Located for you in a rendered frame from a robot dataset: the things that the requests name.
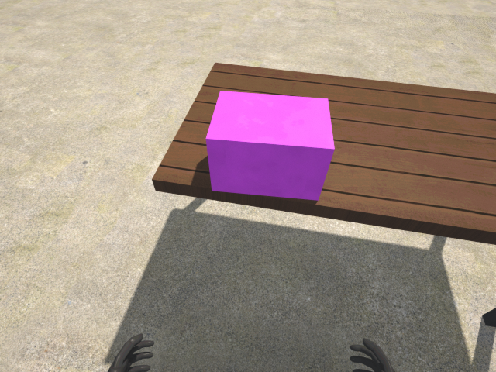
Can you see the table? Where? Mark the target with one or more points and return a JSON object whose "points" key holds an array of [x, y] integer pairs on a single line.
{"points": [[410, 157]]}

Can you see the left robot hand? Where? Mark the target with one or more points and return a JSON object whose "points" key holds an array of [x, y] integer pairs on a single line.
{"points": [[125, 357]]}

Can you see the carton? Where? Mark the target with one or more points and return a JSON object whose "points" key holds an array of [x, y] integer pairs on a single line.
{"points": [[272, 145]]}

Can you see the right robot hand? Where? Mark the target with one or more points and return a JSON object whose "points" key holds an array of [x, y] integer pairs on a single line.
{"points": [[378, 362]]}

